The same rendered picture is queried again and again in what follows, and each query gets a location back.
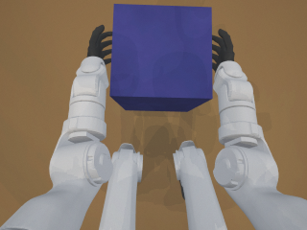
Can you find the carton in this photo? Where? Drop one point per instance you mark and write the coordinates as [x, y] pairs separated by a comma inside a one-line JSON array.
[[161, 57]]

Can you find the right robot shin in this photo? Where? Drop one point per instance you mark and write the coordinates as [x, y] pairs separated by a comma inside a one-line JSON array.
[[190, 144]]

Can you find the robot left upper arm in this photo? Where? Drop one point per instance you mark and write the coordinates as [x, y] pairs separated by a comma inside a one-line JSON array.
[[77, 172]]

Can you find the robot right upper arm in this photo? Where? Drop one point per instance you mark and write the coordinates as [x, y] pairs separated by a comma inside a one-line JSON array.
[[250, 177]]

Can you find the robot right forearm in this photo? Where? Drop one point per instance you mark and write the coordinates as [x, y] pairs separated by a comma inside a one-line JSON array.
[[237, 109]]

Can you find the right robot hand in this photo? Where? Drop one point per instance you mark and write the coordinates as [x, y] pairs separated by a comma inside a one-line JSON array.
[[224, 51]]

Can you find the left robot hand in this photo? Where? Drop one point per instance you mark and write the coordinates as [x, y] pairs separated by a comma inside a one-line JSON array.
[[96, 45]]

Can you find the robot left forearm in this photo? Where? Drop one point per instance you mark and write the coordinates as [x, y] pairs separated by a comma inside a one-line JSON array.
[[87, 105]]

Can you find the left robot thigh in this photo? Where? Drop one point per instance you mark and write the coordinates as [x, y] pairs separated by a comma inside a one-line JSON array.
[[119, 212]]

